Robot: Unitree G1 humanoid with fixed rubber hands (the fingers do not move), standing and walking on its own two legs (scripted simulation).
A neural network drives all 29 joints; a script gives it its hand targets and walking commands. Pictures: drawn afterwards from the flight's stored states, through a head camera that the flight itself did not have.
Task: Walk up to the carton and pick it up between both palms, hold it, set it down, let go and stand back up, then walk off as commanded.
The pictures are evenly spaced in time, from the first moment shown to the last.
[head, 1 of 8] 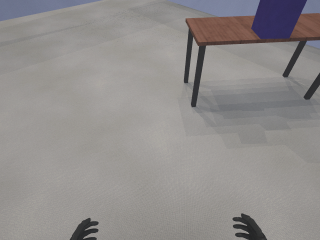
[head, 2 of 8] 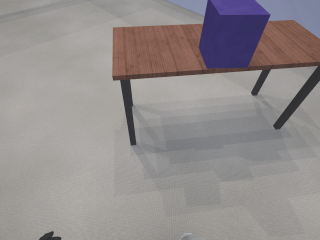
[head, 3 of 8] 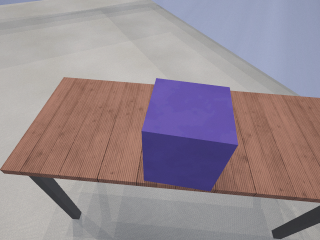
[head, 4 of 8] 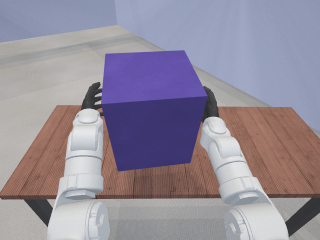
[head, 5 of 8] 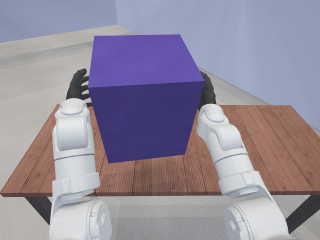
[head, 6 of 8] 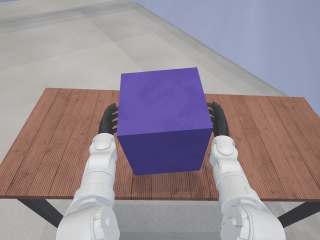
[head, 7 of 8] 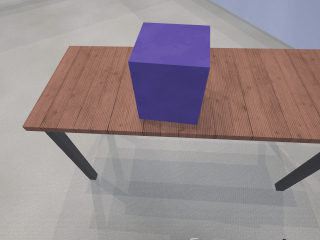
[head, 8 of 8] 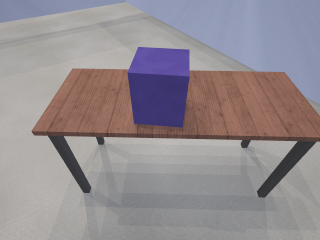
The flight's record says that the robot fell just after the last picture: no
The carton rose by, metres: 0.21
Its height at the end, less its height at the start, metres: +0.00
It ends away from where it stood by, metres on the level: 0.06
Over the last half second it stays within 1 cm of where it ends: yes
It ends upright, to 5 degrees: yes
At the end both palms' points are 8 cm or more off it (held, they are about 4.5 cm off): yes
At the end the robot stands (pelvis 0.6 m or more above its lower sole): yes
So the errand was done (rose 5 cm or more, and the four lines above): yes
